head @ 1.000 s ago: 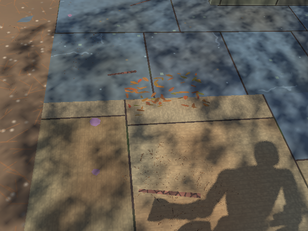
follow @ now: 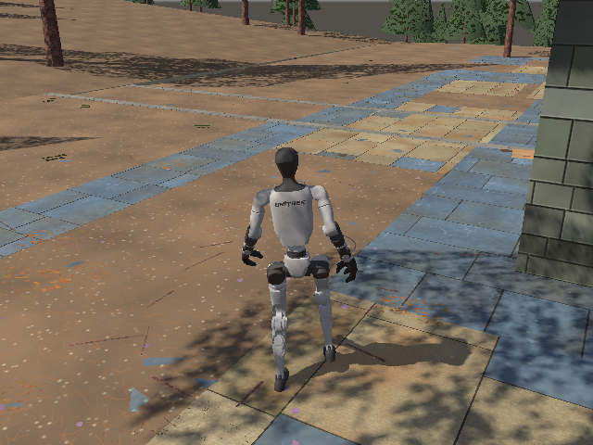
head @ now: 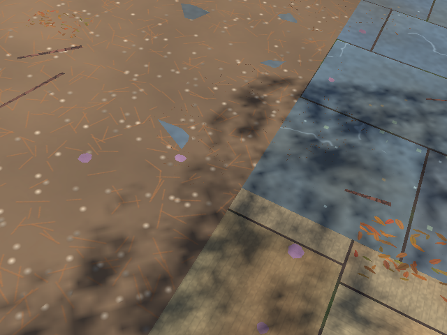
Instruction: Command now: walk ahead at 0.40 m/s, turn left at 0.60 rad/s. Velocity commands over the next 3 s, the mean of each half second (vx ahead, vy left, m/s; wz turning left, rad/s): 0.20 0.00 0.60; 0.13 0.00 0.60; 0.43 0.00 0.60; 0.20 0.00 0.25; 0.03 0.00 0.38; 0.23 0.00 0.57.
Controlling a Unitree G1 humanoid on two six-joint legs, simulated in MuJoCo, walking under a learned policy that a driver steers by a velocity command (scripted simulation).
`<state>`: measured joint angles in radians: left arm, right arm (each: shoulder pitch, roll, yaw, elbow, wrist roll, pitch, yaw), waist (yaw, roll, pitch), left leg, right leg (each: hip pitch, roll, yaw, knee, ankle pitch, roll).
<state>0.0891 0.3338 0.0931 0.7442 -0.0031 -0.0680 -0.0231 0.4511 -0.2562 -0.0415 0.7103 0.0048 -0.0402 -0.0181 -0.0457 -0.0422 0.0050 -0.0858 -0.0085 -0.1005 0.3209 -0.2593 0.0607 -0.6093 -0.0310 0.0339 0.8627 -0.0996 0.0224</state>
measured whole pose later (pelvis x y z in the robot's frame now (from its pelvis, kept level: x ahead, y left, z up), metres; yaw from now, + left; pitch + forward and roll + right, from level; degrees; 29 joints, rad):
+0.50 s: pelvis +0.19 -0.03 -0.01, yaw +18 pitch +1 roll -2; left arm 0.08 0.27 0.06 0.75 0.01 -0.03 0.01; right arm 0.22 -0.34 -0.08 0.61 0.01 0.05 -0.04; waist 0.00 0.02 0.10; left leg -0.56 0.05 -0.02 1.02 -0.41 -0.08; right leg -0.29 -0.01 -0.13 0.38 -0.12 -0.04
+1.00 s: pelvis +0.26 +0.04 -0.01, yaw +35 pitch +2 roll -2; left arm 0.08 0.33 0.08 0.77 -0.01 -0.04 -0.03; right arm 0.30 -0.31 -0.06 0.59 0.01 -0.01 -0.02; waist -0.03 -0.02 0.02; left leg -0.24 -0.05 -0.14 0.43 -0.22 0.05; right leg -0.44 0.00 0.05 0.69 -0.29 0.03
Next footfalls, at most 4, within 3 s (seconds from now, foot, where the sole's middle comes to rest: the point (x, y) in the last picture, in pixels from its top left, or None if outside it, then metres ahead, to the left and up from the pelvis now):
0.24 right None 0.31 -0.12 -0.79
0.68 left None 0.24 0.14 -0.79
1.12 right None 0.44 -0.01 -0.79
1.58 left None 0.48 0.42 -0.79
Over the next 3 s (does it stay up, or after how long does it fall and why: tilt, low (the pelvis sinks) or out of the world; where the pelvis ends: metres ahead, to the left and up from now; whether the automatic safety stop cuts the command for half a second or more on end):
stays up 0.59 0.41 -0.01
